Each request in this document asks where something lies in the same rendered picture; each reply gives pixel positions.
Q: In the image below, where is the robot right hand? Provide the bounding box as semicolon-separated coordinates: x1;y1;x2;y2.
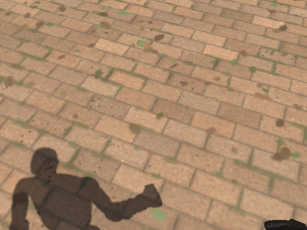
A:
264;218;307;230

